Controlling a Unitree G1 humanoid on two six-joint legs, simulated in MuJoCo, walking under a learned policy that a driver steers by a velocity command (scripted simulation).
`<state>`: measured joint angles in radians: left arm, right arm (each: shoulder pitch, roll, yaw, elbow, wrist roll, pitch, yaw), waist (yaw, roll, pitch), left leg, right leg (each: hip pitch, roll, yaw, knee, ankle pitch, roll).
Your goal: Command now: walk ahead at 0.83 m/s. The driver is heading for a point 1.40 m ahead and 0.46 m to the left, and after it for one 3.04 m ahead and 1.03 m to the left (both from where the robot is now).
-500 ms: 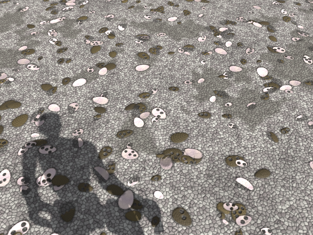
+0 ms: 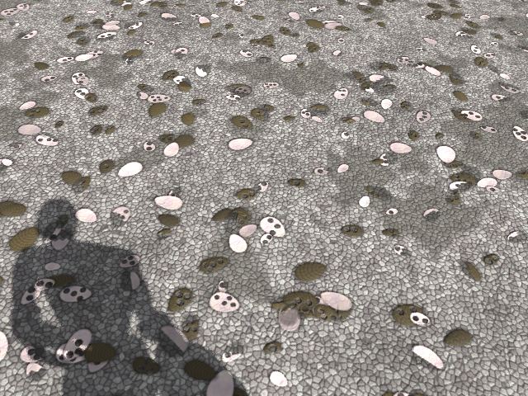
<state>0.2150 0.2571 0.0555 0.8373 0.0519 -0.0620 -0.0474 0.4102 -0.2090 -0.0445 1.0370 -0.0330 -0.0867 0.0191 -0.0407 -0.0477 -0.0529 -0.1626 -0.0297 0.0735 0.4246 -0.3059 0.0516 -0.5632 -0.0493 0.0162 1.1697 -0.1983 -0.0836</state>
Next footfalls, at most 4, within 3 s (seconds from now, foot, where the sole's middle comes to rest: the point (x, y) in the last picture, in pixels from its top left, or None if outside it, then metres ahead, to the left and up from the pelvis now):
0.32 right None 0.43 -0.10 -0.78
0.78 left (234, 295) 0.84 0.05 -0.78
1.20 right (221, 183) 1.29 0.10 -0.78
1.66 left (93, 168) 1.37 0.56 -0.78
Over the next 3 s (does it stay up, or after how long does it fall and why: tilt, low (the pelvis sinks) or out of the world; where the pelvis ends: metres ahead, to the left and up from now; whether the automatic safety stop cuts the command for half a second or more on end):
stays up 1.51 0.61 -0.01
